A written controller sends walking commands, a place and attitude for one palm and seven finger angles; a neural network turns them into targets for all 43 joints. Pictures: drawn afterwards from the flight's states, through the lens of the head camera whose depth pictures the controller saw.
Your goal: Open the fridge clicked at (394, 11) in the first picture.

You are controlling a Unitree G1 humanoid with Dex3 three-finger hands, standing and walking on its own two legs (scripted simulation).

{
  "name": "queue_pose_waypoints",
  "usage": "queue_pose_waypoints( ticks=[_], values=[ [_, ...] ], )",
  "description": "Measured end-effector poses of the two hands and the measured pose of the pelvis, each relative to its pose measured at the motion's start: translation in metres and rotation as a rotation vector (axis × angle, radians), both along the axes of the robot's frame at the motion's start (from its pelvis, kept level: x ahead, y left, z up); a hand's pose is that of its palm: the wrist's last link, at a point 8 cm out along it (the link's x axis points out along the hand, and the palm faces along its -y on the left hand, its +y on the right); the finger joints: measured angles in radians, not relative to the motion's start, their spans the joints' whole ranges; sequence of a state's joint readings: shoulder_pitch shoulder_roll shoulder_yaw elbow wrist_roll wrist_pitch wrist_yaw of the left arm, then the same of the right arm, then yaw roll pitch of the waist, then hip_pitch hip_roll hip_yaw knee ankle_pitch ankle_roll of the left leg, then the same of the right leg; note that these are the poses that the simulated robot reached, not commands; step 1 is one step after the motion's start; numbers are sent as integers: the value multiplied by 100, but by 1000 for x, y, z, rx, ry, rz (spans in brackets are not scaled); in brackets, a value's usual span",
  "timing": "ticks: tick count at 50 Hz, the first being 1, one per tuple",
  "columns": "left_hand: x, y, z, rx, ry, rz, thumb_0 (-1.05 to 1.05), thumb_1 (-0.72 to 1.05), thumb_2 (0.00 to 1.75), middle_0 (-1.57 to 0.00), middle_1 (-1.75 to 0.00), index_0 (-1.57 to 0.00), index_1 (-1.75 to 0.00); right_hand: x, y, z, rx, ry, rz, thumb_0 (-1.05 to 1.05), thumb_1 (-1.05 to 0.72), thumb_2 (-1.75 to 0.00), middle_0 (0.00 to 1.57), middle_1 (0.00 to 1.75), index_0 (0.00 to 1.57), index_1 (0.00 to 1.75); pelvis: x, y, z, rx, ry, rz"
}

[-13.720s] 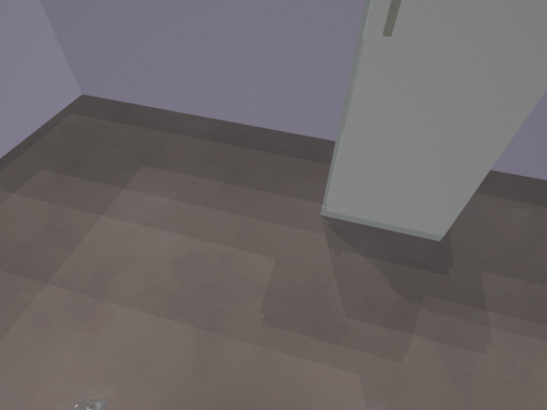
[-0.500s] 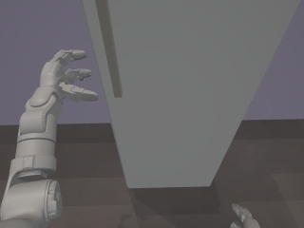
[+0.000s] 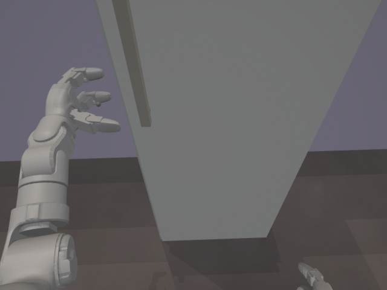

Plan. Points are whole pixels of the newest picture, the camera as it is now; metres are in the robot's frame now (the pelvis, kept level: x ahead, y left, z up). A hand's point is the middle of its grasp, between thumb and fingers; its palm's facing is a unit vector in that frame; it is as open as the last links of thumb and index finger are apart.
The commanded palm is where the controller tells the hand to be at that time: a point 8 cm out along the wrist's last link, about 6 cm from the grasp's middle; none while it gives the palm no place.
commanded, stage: move the hooked fingers beside the handle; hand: left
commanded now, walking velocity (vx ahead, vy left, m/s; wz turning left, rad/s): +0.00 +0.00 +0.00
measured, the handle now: (137, 66) +0.47 +0.14 +0.25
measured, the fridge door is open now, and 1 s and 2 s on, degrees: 0 0 0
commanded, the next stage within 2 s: feel for the door with the fingertips in 0.34 s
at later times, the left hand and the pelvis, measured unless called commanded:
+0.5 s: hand (100, 105) +0.38 +0.20 +0.22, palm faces +0.11 -0.99 +0.00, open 14.0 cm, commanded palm +0.36 +0.24 +0.22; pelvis -0.01 +0.00 +0.00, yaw +1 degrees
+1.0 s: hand (122, 101) +0.40 +0.16 +0.22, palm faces +0.11 -0.99 +0.02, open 14.0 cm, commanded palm +0.38 +0.22 +0.22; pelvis -0.01 +0.00 +0.00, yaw +0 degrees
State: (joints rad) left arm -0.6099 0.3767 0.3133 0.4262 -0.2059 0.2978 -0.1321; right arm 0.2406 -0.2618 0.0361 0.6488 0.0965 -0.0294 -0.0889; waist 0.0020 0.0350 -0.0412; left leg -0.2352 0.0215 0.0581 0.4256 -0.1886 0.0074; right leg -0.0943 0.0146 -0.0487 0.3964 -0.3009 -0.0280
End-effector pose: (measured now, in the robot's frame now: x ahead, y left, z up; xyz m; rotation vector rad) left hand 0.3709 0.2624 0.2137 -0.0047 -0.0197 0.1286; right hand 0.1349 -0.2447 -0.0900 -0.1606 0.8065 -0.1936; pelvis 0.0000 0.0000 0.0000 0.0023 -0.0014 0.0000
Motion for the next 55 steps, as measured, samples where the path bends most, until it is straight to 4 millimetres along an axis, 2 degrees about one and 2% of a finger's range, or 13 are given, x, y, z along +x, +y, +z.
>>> queue_pose_waypoints(
  ticks=[9, 16, 25, 44, 55],
  values=[
    [-3, -4, 3, -2, 10, -15, -1, -50, 30, -30, -120, -30, -120, 17, 4, 5, 5, -39, 27, 1, -91, -90, 20, 30, 20, 30, -1, -1, 0, 1, -2, 9],
    [-8, -8, 6, -6, -15, -15, -1, -50, 30, -30, -120, -30, -120, 20, 7, 7, 15, -57, 35, 1, -91, -90, 20, 30, 20, 30, -2, -2, 0, 1, -9, 7],
    [-13, -11, 7, 2, -6, -17, -1, -50, 30, -30, -120, -30, -120, 13, 7, 4, 16, -40, 37, 1, -91, -90, 20, 30, 20, 30, -5, -3, 0, 0, -16, 12],
    [-2, -47, 6, -21, -6, -40, -1, -50, 30, -30, -120, -30, -120, -3, 5, 0, 16, -13, 22, 1, -91, -90, 20, 30, 20, 30, -10, -3, 0, -1, -19, 6],
    [13, -42, 5, -12, 22, -15, -1, -50, 30, -30, -120, -30, -120, -13, -1, -4, 5, 27, 2, 1, -91, -90, 20, 30, 20, 30, -8, -5, 1, -1, -11, 6]
  ],
)
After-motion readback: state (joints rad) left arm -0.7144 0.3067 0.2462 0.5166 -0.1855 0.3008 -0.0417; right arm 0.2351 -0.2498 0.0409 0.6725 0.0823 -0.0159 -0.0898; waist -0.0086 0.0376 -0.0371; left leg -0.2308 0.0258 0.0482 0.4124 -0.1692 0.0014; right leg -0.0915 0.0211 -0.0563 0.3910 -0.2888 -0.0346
